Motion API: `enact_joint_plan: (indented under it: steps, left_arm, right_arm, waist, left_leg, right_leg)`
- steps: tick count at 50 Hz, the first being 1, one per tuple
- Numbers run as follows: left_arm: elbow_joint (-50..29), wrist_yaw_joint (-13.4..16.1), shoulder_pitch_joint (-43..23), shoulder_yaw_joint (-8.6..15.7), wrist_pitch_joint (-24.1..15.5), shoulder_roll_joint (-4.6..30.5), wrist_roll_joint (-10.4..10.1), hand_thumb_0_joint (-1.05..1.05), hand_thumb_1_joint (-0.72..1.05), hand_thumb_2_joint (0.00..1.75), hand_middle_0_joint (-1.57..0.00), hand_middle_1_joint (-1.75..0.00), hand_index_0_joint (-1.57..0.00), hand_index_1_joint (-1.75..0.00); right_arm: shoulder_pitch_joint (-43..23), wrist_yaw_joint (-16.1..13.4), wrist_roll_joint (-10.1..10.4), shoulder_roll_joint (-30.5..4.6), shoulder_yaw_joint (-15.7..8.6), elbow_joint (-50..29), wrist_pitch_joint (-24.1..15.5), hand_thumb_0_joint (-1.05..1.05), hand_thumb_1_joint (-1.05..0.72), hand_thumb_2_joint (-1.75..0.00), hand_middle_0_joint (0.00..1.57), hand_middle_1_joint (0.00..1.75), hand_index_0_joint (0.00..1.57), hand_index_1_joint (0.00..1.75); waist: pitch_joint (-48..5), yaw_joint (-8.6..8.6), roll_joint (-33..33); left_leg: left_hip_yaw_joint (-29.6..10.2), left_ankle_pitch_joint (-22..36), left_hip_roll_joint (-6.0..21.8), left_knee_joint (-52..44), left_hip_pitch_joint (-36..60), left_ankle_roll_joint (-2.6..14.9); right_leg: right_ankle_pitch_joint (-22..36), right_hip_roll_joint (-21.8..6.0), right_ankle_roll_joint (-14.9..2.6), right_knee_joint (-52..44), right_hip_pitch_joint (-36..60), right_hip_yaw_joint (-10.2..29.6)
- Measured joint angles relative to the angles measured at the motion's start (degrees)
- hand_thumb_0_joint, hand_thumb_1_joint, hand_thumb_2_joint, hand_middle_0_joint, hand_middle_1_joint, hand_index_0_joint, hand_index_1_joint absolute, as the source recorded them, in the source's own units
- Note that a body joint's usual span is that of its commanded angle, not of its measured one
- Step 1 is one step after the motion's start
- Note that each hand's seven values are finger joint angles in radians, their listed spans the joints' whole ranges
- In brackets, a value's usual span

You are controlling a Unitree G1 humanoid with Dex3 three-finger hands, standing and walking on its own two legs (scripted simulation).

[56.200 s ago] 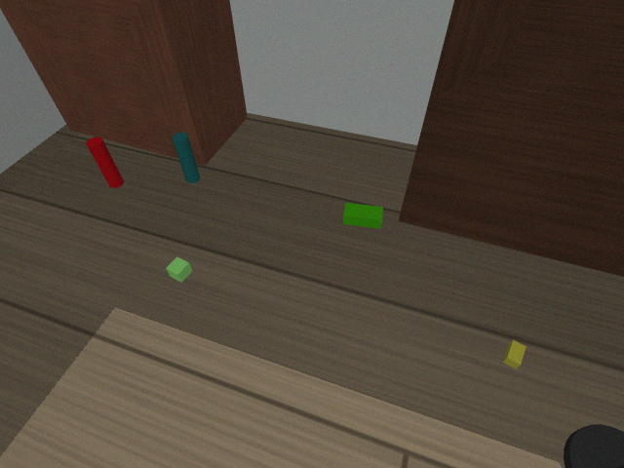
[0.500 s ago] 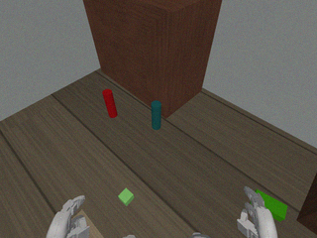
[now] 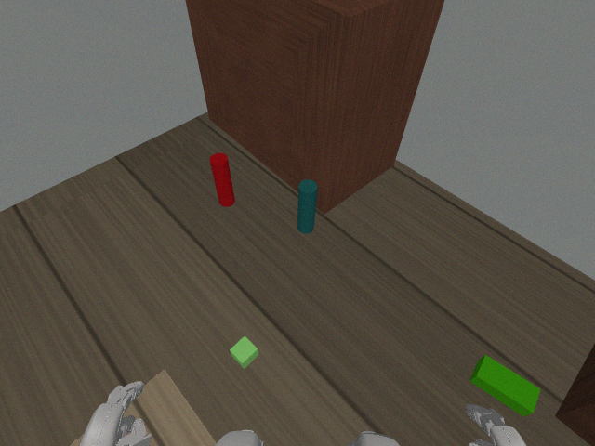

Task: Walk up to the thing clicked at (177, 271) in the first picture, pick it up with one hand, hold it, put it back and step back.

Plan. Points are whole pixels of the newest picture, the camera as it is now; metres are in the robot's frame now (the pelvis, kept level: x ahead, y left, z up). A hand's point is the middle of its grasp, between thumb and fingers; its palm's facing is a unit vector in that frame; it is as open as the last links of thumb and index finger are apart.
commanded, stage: stand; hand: left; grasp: from above
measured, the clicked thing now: (244, 352) +0.46 +0.18 -0.71
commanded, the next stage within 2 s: none
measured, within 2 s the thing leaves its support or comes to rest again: neither
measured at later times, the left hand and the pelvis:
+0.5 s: hand out of the picture +0.05 +0.24 -0.12, palm faces +0.05 -0.94 -0.34, open 7.4 cm; pelvis +0.01 +0.00 +0.04, yaw +1 degrees
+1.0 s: hand out of the picture +0.05 +0.23 -0.11, palm faces +0.04 -0.94 -0.34, open 7.4 cm; pelvis +0.00 -0.02 +0.04, yaw +1 degrees
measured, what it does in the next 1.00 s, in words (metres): stands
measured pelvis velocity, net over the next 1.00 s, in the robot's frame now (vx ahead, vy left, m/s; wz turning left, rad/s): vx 0.00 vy -0.02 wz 0.01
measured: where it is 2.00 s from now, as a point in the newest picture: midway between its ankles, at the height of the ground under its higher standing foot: outside the picture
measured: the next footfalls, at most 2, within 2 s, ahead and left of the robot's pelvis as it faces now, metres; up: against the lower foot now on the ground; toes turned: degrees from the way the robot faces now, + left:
none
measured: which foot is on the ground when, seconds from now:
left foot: down 0.00-1.00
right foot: down 0.00-1.00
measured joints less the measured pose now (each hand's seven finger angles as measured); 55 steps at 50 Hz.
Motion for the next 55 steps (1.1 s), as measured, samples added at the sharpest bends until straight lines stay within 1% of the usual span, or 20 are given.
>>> enact_joint_plan:
  steps: [4,8,14,20,33,43,55]
  left_arm:
    - [8.36,0.07,0.51,0.81,-1.77,0.14,-0.04,0.01,0.90,0.90,-0.20,-0.30,-0.20,-0.30]
    - [14.67,0.12,0.98,0.99,-2.96,-0.14,-0.20,0.01,0.90,0.90,-0.20,-0.30,-0.20,-0.30]
    - [21.37,0.40,0.38,0.64,-3.60,-0.85,-0.98,0.01,0.90,0.90,-0.20,-0.30,-0.20,-0.30]
    - [25.84,0.46,-1.09,0.12,-3.96,-1.35,-1.20,0.01,0.90,0.90,-0.21,-0.30,-0.20,-0.30]
    - [30.95,0.08,-3.90,0.02,-4.71,-0.48,-1.20,0.00,0.90,0.90,-0.21,-0.30,-0.20,-0.30]
    - [32.54,-0.27,-4.99,0.13,-4.98,0.07,-1.40,0.00,0.90,0.90,-0.21,-0.30,-0.20,-0.30]
    - [33.39,-0.67,-6.16,0.08,-4.94,0.37,-1.67,0.00,0.90,0.90,-0.21,-0.30,-0.20,-0.30]
  right_arm:
    - [0.86,0.32,0.20,-0.67,-1.19,3.19,1.14,0.01,-0.90,-0.89,0.20,0.31,0.20,0.30]
    - [1.16,0.09,0.58,-0.70,-1.61,5.97,1.96,0.01,-0.90,-0.90,0.20,0.30,0.20,0.30]
    - [0.42,-0.39,1.20,-0.03,-1.21,9.43,2.41,0.01,-0.91,-0.90,0.20,0.30,0.20,0.30]
    - [-0.92,-0.61,1.84,0.48,-0.60,12.11,2.63,0.01,-0.91,-0.90,0.20,0.30,0.20,0.30]
    - [-2.47,-0.23,2.25,-0.41,-0.50,15.90,2.91,0.01,-0.91,-0.90,0.20,0.30,0.20,0.30]
    - [-2.24,0.04,2.30,-1.49,-0.55,17.61,3.22,0.01,-0.91,-0.90,0.20,0.30,0.20,0.30]
    - [-2.19,0.11,2.41,-1.76,0.07,18.50,3.11,0.01,-0.91,-0.90,0.20,0.30,0.20,0.30]
  waist:
    - [0.57,-0.04,0.63]
    - [1.12,-0.14,1.17]
    - [2.00,0.00,1.46]
    - [2.36,0.01,1.93]
    - [2.54,-0.37,2.35]
    - [2.74,-0.71,2.31]
    - [2.96,-0.94,2.07]
  left_leg:
    - [-0.14,0.88,0.21,-2.93,3.18,0.11]
    - [-0.46,1.97,0.25,-5.92,6.07,0.17]
    - [-0.55,4.32,0.17,-11.12,10.31,0.16]
    - [-0.74,7.11,0.21,-16.49,14.12,-0.04]
    - [-1.07,11.52,0.71,-24.14,18.68,-0.86]
    - [-1.22,12.72,1.45,-25.98,19.41,-1.40]
    - [-1.08,13.29,1.68,-27.09,19.68,-1.59]
  right_leg:
    - [1.24,0.18,0.27,-3.57,3.53,-0.32]
    - [2.49,0.22,0.39,-7.10,6.83,-0.82]
    - [4.77,0.14,0.44,-12.31,11.17,-1.14]
    - [7.40,0.18,0.37,-17.56,15.04,-1.53]
    - [11.07,0.69,-0.26,-24.05,19.18,-2.09]
    - [12.31,1.43,-0.80,-25.98,19.93,-2.31]
    - [12.84,1.67,-0.98,-26.87,20.02,-2.19]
